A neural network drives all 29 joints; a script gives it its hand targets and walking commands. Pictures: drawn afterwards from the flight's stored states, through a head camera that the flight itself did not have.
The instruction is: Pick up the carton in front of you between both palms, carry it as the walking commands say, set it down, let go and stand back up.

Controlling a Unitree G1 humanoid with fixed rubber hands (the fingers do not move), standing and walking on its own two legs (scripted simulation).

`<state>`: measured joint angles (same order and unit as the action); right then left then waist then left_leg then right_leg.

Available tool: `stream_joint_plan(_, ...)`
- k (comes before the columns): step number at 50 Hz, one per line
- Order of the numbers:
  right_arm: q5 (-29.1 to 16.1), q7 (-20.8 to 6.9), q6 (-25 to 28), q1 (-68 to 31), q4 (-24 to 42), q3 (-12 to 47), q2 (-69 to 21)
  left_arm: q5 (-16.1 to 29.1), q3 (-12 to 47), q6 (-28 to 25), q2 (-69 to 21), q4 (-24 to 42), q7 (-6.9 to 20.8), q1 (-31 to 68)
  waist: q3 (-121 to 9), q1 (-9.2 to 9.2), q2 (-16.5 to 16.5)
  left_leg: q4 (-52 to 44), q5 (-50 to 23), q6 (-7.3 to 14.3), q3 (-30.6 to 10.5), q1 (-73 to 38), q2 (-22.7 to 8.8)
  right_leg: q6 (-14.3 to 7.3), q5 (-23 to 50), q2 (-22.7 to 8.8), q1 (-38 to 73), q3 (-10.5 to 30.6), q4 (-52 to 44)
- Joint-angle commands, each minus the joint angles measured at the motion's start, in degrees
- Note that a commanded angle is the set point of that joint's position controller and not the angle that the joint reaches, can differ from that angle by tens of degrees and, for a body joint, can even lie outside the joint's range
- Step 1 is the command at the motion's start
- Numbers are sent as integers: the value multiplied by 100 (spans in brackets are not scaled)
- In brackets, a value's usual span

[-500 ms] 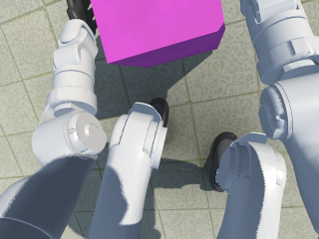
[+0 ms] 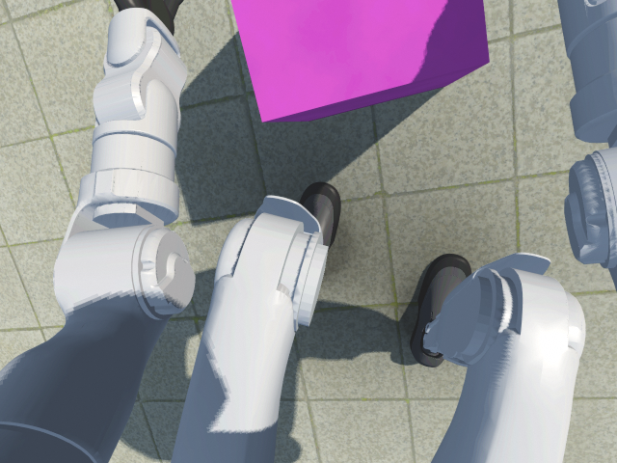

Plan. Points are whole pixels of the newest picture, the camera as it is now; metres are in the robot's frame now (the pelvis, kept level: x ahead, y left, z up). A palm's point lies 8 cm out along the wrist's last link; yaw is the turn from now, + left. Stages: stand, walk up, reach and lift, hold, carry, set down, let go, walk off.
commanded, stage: set down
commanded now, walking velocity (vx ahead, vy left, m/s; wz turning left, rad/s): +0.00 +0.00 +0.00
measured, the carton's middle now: (355, 13) +0.53 +0.11 -0.27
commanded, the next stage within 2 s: let go in 0.82 s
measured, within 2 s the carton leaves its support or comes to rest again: neither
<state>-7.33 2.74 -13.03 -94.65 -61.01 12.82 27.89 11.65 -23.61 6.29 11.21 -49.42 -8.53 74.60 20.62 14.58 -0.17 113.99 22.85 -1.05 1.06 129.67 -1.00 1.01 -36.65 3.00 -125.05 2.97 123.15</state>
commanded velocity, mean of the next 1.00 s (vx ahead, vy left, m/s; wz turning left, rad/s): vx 0.00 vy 0.00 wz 0.00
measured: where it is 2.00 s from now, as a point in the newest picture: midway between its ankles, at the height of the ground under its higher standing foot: (370, 292)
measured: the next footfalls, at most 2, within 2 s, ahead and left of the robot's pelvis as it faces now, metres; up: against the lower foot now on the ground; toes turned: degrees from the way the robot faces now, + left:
none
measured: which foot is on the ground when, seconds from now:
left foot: down 0.00-1.00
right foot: down 0.00-1.00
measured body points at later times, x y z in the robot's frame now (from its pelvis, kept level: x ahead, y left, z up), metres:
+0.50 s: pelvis +0.02 +0.00 +0.11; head +0.36 +0.01 +0.41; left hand +0.47 +0.31 +0.01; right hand +0.65 -0.05 +0.01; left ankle +0.16 +0.12 -0.36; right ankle +0.09 -0.12 -0.36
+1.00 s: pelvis +0.05 +0.00 +0.25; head +0.35 +0.02 +0.58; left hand +0.46 +0.29 +0.15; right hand +0.62 -0.07 +0.14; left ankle +0.16 +0.12 -0.36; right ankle +0.09 -0.12 -0.36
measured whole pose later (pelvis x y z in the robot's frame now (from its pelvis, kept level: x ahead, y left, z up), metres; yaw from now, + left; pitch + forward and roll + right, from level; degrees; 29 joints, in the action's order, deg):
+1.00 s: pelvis +0.05 +0.00 +0.25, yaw -1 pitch +46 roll -1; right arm 7.4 -0.9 -15.2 -70.3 -55.2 -8.7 17.9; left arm -0.6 -24.9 12.2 4.4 -32.9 -1.3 47.9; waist -4.6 13.7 -3.5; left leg 61.1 13.3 -1.3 -1.7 93.5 -0.1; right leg 0.6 -23.5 4.1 -89.0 3.3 66.8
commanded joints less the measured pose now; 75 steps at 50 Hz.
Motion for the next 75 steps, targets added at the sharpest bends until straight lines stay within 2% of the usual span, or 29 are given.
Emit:
stream_joint_plan(1, 46, -34, -73, -2081, 600, -397, 422, -69, 2, 168, 903, 964, -184, 775, -8065, 817, -1315, -1104, -2029, -197, 456, -5413, 250, -160, 491, 182, 2767, -508, -1436)
stream_joint_plan(5, 188, -237, -95, -1694, -55, -751, 453, -262, 129, 336, 428, 1057, -204, 803, -7219, 611, -852, -1429, -1598, -276, 364, -5211, 256, -248, 182, 219, 1998, -483, -1759)
stream_joint_plan(9, 429, -370, -54, -1446, -449, -1046, 498, -427, 109, 418, 165, 1151, -148, 671, -7032, 494, -649, -1689, -1499, -336, 306, -5304, 274, -298, 152, 280, 1696, -476, -2095)
stream_joint_plan(13, 620, -409, -71, -1377, -352, -1180, 465, -534, -37, 494, 142, 1342, -92, 423, -7333, 562, -786, -1981, -1602, -364, 379, -5375, 309, -291, 311, 330, 2101, -470, -2452)
stream_joint_plan(20, 675, -377, -309, -1394, 678, -1074, 254, -498, -219, 682, 413, 1944, -6, -36, -8528, 767, -1506, -2593, -2218, -334, 625, -5389, 379, -176, 1120, 363, 3921, -432, -3143)
stream_joint_plan(26, 768, -399, -509, -1105, 1172, -1132, 49, -469, -266, 824, 429, 2101, 142, -420, -8683, 720, -1865, -3168, -2555, -306, 692, -5309, 437, -68, 1811, 350, 4968, -353, -3752)
stream_joint_plan(33, 1020, -451, -501, -533, 895, -1462, -104, -712, -369, 827, 219, 1988, 290, -765, -8200, 606, -1639, -3896, -2745, -337, 660, -5670, 440, -42, 2041, 366, 5148, -289, -4546)
stream_joint_plan(40, 1159, -514, -357, -153, 720, -1701, -138, -928, -406, 717, 105, 2069, 374, -1016, -8025, 579, -1388, -4666, -3129, -342, 593, -6426, 400, -40, 2376, 362, 5523, -240, -5372)
stream_joint_plan(43, 1237, -527, -273, 76, 712, -1839, -233, -1025, -365, 647, 14, 2092, 453, -1173, -7992, 491, -1300, -4959, -3195, -344, 572, -6699, 386, -31, 2548, 352, 5767, -210, -5704)
stream_joint_plan(48, 1498, -367, -128, 1165, 1094, -2207, -685, -1241, -177, 486, -70, 2250, 731, -2073, -8521, 307, -1132, -5366, -3744, -296, 561, -7610, 393, 15, 3322, 389, 6497, -195, -6217)
stream_joint_plan(52, 1680, -22, 38, 2518, 1845, -2450, -1357, -1483, 52, 313, 25, 2540, 1070, -3092, -8599, 110, -929, -5668, -3908, -223, 516, -8328, 392, 73, 3796, 406, 7112, -164, -6636)
stream_joint_plan(55, 1720, 313, 177, 3370, 2545, -2503, -1730, -1591, 246, 206, 236, 2638, 1293, -3687, -8005, -11, -828, -6015, -3468, -155, 466, -8692, 396, 139, 3382, 381, 7457, -158, -7131)
stream_joint_plan(60, 1602, 673, 417, 4517, 3305, -2384, -2066, -1500, 823, -1, 406, 2543, 1545, -4697, -6471, -205, -525, -6635, -2358, -36, 305, -9723, 302, 202, 1848, 289, 7426, -261, -7983)
stream_joint_plan(63, 1555, 704, 571, 5273, 3395, -2347, -2167, -1389, 1258, -126, 414, 2539, 1618, -5371, -5778, -331, -335, -6994, -1926, -15, 125, -10313, 251, 154, 1448, 221, 7458, -312, -8271)
stream_joint_plan(66, 1475, 643, 732, 6046, 3321, -2289, -2151, -1291, 1601, -235, 419, 2635, 1607, -6054, -5255, -383, -51, -7304, -1838, -23, -73, -10880, 189, 61, 1324, 188, 7558, -338, -8433)
stream_joint_plan(71, 1406, 463, 1019, 7244, 3139, -2280, -1906, -1096, 2071, -377, 395, 3042, 1441, -7137, -4663, -508, 341, -7722, -2348, -93, -350, -11993, 142, -124, 1528, 181, 7955, -346, -8730)
stream_joint_plan(75, 1364, 324, 1208, 7952, 3106, -2257, -1738, -982, 2281, -447, 400, 3388, 1306, -7744, -4224, -650, 381, -7942, -3021, -163, -476, -12589, 131, -199, 1798, 172, 8415, -329, -9080)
